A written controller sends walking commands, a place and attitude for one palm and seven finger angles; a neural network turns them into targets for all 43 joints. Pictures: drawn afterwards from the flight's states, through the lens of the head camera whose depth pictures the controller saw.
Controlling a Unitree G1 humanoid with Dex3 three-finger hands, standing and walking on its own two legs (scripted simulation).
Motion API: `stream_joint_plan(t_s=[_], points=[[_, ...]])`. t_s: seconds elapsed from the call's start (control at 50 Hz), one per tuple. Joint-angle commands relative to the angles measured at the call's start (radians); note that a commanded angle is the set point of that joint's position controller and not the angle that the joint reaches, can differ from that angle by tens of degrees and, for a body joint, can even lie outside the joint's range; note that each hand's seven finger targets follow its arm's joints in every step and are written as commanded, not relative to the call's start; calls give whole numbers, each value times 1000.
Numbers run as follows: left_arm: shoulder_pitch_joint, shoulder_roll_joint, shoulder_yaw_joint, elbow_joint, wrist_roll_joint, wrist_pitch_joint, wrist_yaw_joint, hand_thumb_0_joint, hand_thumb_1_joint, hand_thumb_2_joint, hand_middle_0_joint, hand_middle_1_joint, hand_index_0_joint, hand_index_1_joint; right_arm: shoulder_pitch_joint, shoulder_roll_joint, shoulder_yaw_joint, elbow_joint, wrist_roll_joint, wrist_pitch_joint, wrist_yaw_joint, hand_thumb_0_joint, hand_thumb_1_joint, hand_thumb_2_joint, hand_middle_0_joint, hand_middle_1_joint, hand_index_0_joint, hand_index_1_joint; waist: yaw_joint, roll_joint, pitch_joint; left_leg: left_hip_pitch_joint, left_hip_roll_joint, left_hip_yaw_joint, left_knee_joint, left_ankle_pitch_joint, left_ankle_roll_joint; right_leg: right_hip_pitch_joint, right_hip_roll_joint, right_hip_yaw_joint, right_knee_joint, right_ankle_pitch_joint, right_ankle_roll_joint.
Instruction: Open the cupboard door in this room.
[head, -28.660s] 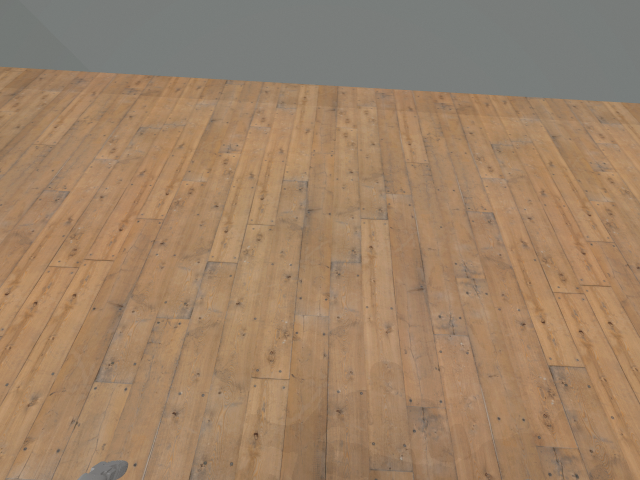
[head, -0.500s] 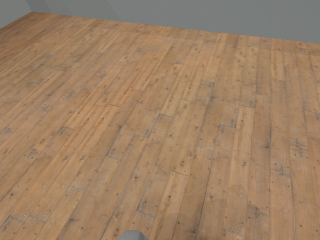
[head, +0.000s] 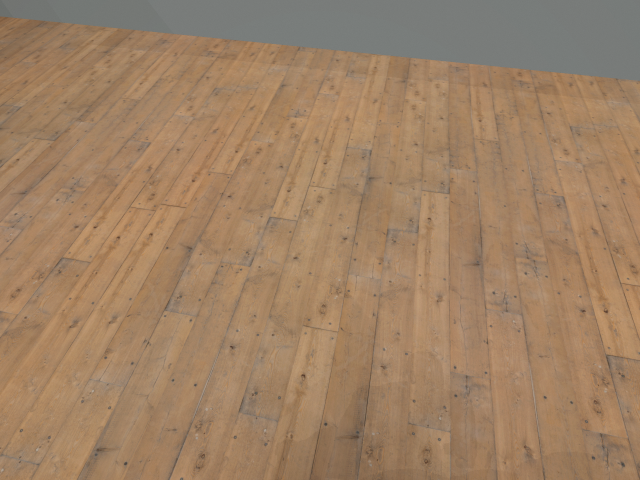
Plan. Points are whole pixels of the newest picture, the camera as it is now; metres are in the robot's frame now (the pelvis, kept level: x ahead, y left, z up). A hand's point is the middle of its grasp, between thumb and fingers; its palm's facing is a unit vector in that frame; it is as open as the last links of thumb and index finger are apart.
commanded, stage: turn or walk to find it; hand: left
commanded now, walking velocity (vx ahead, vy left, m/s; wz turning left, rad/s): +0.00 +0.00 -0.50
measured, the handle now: out of the picture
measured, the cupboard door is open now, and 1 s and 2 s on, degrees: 0 0 0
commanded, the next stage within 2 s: none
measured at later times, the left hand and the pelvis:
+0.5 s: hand out of the picture +0.10 +0.22 -0.15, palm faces -0.21 -0.96 -0.20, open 7.4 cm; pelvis -0.03 +0.04 +0.02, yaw -14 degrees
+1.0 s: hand out of the picture +0.13 +0.10 -0.14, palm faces -0.50 -0.83 -0.24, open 7.4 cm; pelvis -0.06 -0.01 +0.01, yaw -31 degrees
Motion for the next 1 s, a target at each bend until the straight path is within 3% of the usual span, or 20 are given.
stream_joint_plan(t_s=[0.0,0.02,0.06,0.12,0.26,0.3,0.34,0.36,0.38,0.4,0.46,0.54,0.72,0.78,0.8,0.82,0.84,0.86,0.92,0.98], points=[[175,235,51,-30,-1,-31,32,0,900,900,-200,-300,-200,-300,-50,-114,-25,-136,23,9,-14,0,-900,-900,200,300,200,300,68,-299,-114,-315,-64,-117,443,-251,22,196,-350,485,-320,535,-225],[125,224,57,-45,2,-23,41,0,900,900,-200,-300,-200,-300,-76,-116,-29,-142,19,18,-15,0,-900,-900,200,300,200,300,57,-293,-82,-336,-55,-173,526,-218,30,127,-326,528,-359,305,-244],[-4,199,50,-95,6,-17,41,0,900,900,-200,-300,-200,-300,-54,-140,-30,-127,9,16,-5,0,-900,-900,200,300,200,300,5,-173,-54,-343,-37,-193,544,-80,26,63,-260,455,-357,110,-216],[-56,197,44,-127,10,-20,40,0,900,900,-200,-300,-200,-300,-7,-129,-21,-118,7,17,5,0,-900,-900,200,300,200,300,-18,-124,-108,-270,-52,-162,425,-28,15,57,-205,381,-355,49,-182],[-47,233,49,-142,12,-11,28,0,900,900,-200,-300,-200,-300,17,-128,-6,-141,15,3,2,0,-900,-900,200,300,200,300,-5,-150,-121,-181,-98,-136,134,-49,24,53,-168,454,-362,13,-196],[-74,233,49,-153,7,-7,27,0,900,900,-200,-300,-200,-300,84,-127,-3,-129,20,-8,-3,0,-900,-900,200,300,200,300,-33,-148,-145,-102,-111,-127,-10,-10,31,42,-146,463,-326,76,-179],[-102,207,41,-166,-3,0,25,0,900,900,-200,-300,-200,-300,170,-144,-5,-106,21,-22,-10,0,-900,-900,200,300,200,300,-75,-94,-151,97,-95,-139,-229,87,43,-100,-87,426,-255,6,-115],[-108,161,30,-186,-11,4,19,0,900,900,-200,-300,-200,-300,189,-205,-15,-112,12,-32,-14,0,-900,-900,200,300,200,300,-88,80,-133,161,65,-343,-377,-19,101,-248,15,341,-100,-100,-60],[-98,118,22,-205,-11,6,9,0,900,900,-200,-300,-200,-300,150,-291,-29,-140,2,-30,-16,0,-900,-900,200,300,200,300,-74,312,-75,98,291,-563,-476,-41,180,-348,122,163,174,-234,-6],[-124,158,31,-191,6,19,14,0,900,900,-200,-300,-200,-300,95,-285,-30,-145,4,-27,-18,0,-900,-900,200,300,200,300,-73,306,-45,-26,344,-564,-487,-1,198,-317,66,198,349,-246,9],[-73,140,41,-158,12,14,-6,0,900,900,-200,-300,-200,-300,20,-208,-10,-164,-2,-37,-20,0,-900,-900,200,300,200,300,-9,94,-40,-21,192,-300,-384,259,181,-299,46,144,545,-126,32],[-114,101,23,-163,2,12,-8,0,900,900,-200,-300,-200,-300,135,-186,-17,-121,2,-42,-19,0,-900,-900,200,300,200,300,-53,117,-79,129,168,-180,-306,584,185,-318,19,96,514,-97,57],[-194,71,4,-181,-1,4,-6,0,900,900,-200,-300,-200,-300,185,-215,-50,-77,-2,-25,-3,0,-900,-900,200,300,200,300,-97,205,-89,107,229,-102,-219,630,186,-121,8,-6,141,-176,29],[-61,105,14,-144,-1,-18,-1,0,900,900,-200,-300,-200,-300,155,-218,-54,-84,7,-23,2,0,-900,-900,200,300,200,300,-29,141,-163,48,190,-19,-33,568,99,112,15,-16,-206,98,1],[11,195,28,-121,6,-33,10,0,900,900,-200,-300,-200,-300,174,-174,-45,-97,15,-20,9,0,-900,-900,200,300,200,300,0,-60,-206,-141,140,28,142,352,35,333,-125,137,-269,332,-46],[64,287,49,-104,5,-40,26,0,900,900,-200,-300,-200,-300,118,-94,-21,-150,12,-17,12,0,-900,-900,200,300,200,300,27,-315,-188,-416,-4,31,364,-220,-13,410,-358,436,-251,730,-154],[86,278,52,-102,-11,-30,37,0,900,900,-200,-300,-200,-300,65,-117,-19,-162,16,6,-7,0,-900,-900,200,300,200,300,48,-247,-188,-403,-6,-118,460,-241,0,310,-374,421,-257,712,-225],[29,265,57,-113,-5,-25,43,0,900,900,-200,-300,-200,-300,50,-111,-18,-159,14,12,-12,0,-900,-900,200,300,200,300,24,-283,-159,-433,-12,-153,523,-204,0,269,-330,439,-272,585,-238],[-106,191,37,-156,-3,-20,43,0,900,900,-200,-300,-200,-300,78,-127,-22,-121,5,16,0,0,-900,-900,200,300,200,300,-39,-150,-115,-366,-5,-153,514,-28,-13,145,-219,317,-287,376,-184],[-94,194,36,-160,0,-29,37,0,900,900,-200,-300,-200,-300,84,-128,-22,-118,2,18,3,0,-900,-900,200,300,200,300,-39,-160,-118,-340,-33,-141,459,11,-21,126,-188,319,-306,322,-177]])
